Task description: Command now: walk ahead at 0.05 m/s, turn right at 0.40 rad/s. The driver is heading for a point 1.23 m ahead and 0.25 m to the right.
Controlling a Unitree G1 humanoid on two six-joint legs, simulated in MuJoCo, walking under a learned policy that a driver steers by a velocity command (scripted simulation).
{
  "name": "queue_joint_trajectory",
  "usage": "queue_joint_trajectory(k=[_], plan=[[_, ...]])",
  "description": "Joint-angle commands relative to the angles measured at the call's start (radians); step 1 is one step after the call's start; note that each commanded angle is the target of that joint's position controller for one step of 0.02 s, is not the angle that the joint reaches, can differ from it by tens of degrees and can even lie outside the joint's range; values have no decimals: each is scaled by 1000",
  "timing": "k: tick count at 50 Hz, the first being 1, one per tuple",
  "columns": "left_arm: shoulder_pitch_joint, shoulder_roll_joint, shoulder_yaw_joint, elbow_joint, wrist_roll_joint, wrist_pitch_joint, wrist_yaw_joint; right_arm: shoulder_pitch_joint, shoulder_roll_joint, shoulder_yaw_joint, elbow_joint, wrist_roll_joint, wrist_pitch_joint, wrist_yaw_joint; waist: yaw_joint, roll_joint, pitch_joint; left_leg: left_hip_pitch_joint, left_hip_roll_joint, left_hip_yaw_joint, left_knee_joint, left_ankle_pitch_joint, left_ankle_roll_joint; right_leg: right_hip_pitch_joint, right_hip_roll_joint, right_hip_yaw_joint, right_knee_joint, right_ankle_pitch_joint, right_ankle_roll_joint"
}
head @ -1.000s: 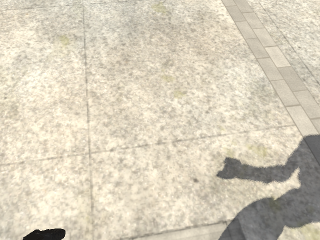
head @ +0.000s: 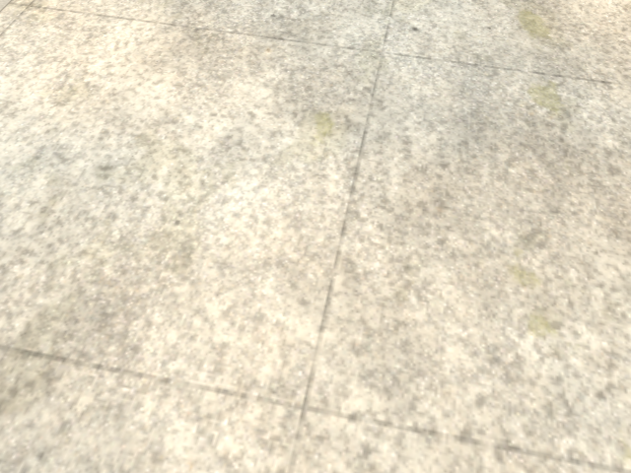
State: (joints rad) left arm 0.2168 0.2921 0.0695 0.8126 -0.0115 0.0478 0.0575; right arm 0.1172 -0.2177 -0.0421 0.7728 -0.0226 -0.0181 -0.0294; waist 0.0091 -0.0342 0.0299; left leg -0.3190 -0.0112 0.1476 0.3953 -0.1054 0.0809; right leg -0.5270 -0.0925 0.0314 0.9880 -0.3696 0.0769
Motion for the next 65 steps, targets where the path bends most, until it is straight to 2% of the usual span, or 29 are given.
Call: queue_joint_trajectory(k=[1, 6, 9, 10, 11, 12, 13, 14, 15, 17, 26, 31, 32, 33, 34, 35, 36, 37, 40, 44, 48, 49, 50, 51, 52, 53, 55, 60, 65], plan=[[-8, 74, 20, -75, 1, -4, -3, -30, -174, -52, -51, 6, 3, -21, -15, 132, -98, 109, 324, -221, -200, -88, 174, 11, -23, -7, -34, -9, -4], [-2, 68, 18, -89, -2, -5, -31, -23, -207, -66, -30, 18, 28, -18, -13, 145, -118, 153, 336, -156, -146, -9, 156, 135, 17, -83, -236, -23, -49], [102, 100, 34, -58, 7, -2, -49, -14, -195, -68, -7, 49, 44, -13, 44, 126, -118, 96, 281, -68, 4, -7, 47, 322, 66, -100, -542, 161, -133], [126, 172, 54, -61, 10, -1, -40, 13, -147, -59, -2, 37, 45, -5, 29, -46, -96, -48, 190, 22, 221, -132, -48, 415, -61, 109, -653, 328, -201], [98, 284, 74, -94, 13, 3, -26, -33, -115, -50, -60, 0, 35, 0, 3, -298, -47, -349, 21, 49, 446, -494, -149, 475, -286, 446, -667, 584, -370], [102, 256, 67, -113, 51, -22, -32, -143, -155, -62, -81, -3, 28, -5, 70, -188, -86, -371, 7, -123, 640, -536, -145, 411, -299, 453, -690, 565, -437], [43, 237, 61, -120, 55, -45, -33, -132, -167, -70, -77, 17, 31, -5, 27, -139, -87, -383, 20, -175, 704, -443, -129, 406, -242, 361, -689, 539, -389], [-20, 214, 59, -134, 31, -58, -31, -88, -166, -74, -49, 21, 35, -12, -5, -99, -88, -386, 31, -195, 708, -361, -124, 408, -186, 296, -673, 506, -327], [-56, 175, 47, -144, 8, -60, -28, -67, -184, -80, -31, 12, 37, -20, -16, -88, -93, -390, 35, -201, 706, -313, -127, 414, -165, 270, -665, 511, -293], [-48, 145, 34, -149, 1, -57, -21, -57, -173, -80, -31, 10, 31, -21, -25, -84, -120, -344, 15, -197, 733, -245, -139, 406, -135, 242, -649, 600, -292], [-24, 193, 54, -172, 2, -29, -12, -102, -150, -61, -54, 31, 10, 0, 16, -131, -111, -189, -23, -218, 355, -236, -163, 395, -102, 345, -604, 519, -306], [-99, 176, 46, -202, -13, -14, -14, -6, -166, -64, -34, 37, -12, 21, -33, -136, -142, -10, -31, -203, 72, -138, -128, 396, -61, 408, -521, 560, -260], [-91, 151, 37, -204, -12, -12, -9, 24, -171, -65, -21, 30, -17, 27, -40, -117, -153, 90, -3, -200, -37, 13, -108, 363, -28, 381, -490, 486, -218], [-39, 98, 20, -197, 8, -13, -7, 30, -210, -70, -26, 12, -17, 26, -13, -6, -183, 213, 134, -321, -55, 159, -62, 280, 39, 311, -391, 296, -163], [23, 52, 6, -198, 24, -24, -10, -23, -259, -70, -42, -10, -9, 22, 60, 234, -149, 266, 288, -526, -49, 433, 72, 116, 194, 181, -278, -101, -103], [0, 106, 17, -200, 37, -33, -9, -24, -173, -42, -43, -29, -17, 26, 30, 273, -157, 178, 391, -651, -75, 413, 219, 119, 157, 183, -149, -286, -52], [-6, 154, 31, -181, 29, -33, -9, -65, -140, -27, -51, -19, -25, 32, 31, 209, -127, 150, 352, -604, -83, 342, 223, 134, 124, 174, -74, -255, -26], [-12, 140, 31, -164, 31, -30, -10, -88, -134, -22, -44, -6, -28, 34, 38, 185, -116, 149, 286, -540, -78, 259, 174, 137, 100, 147, -88, -204, -6], [-67, 86, 17, -156, 26, -32, -11, -76, -212, -42, -28, 32, -8, 27, 10, 182, -66, 154, 183, -465, -40, 264, 104, 162, 95, 73, -244, -103, 31], [-80, 90, 23, -142, -5, -43, -2, -6, -260, -64, -24, 42, 19, 16, -25, 221, -94, 223, 171, -530, -25, 259, 122, 198, 145, 33, -398, -39, 16], [-19, 99, 33, -111, 3, -56, -15, -34, -234, -62, -46, 60, 40, -2, 11, 196, -121, 122, 131, -542, 20, 201, 66, 398, 124, 27, -616, 185, -45], [16, 132, 42, -110, 15, -56, -14, -38, -210, -55, -57, 55, 39, -5, 18, 131, -144, 19, 96, -501, 90, 117, 25, 497, 33, 82, -610, 273, -84], [8, 210, 62, -100, 28, -48, -17, -41, -171, -48, -82, 55, 34, -2, -16, -115, -102, -119, -25, -334, 197, -101, -35, 487, -79, 203, -627, 372, -178], [-19, 191, 60, -121, 45, -48, -20, -21, -190, -50, -75, 49, 29, 2, 2, -218, -89, -197, -65, -251, 349, -372, -76, 490, -227, 333, -679, 490, -290], [-45, 147, 45, -142, 56, -53, -15, -15, -239, -71, -66, 49, 27, 6, 10, -186, -80, -243, -37, -244, 575, -512, -100, 475, -299, 361, -688, 600, -351], [-75, 128, 35, -153, 50, -58, -9, 11, -251, -84, -50, 53, 34, 8, -13, -115, -73, -251, -20, -257, 693, -499, -113, 458, -276, 306, -673, 635, -341], [-120, 123, 33, -152, 17, -67, -6, 34, -207, -76, -40, 49, 56, 10, -33, -75, -36, -293, 10, -253, 713, -392, -143, 468, -210, 183, -647, 647, -284], [-71, 167, 48, -128, 16, -47, -2, -50, -157, -45, -116, 50, 63, 41, 25, -135, -60, -184, 39, -144, 474, -305, -168, 478, -174, 46, -636, 625, -278], [-86, 204, 59, -121, -18, -48, -19, 31, -197, -64, -127, 48, 76, 61, -19, -134, -77, 35, -3, -54, 153, -144, -95, 410, -193, -6, -529, 541, -224]])
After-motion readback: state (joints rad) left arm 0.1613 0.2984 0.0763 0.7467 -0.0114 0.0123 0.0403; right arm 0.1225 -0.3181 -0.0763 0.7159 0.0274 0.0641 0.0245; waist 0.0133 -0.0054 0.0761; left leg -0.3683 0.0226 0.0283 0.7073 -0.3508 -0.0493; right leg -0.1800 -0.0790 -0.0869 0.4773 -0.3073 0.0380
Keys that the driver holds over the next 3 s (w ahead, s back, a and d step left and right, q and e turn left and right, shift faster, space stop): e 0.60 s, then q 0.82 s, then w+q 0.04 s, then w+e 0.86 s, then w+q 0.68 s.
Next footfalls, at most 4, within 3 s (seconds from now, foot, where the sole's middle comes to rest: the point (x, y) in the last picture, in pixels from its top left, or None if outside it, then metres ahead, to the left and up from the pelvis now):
0.20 right None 0.02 -0.15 -0.78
0.66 left None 0.11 0.06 -0.78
0.96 right None -0.02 -0.15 -0.78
1.34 left None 0.06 0.11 -0.78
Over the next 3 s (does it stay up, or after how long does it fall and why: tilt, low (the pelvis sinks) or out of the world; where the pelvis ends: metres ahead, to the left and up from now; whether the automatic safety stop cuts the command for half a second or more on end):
stays up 0.71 -0.24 -0.01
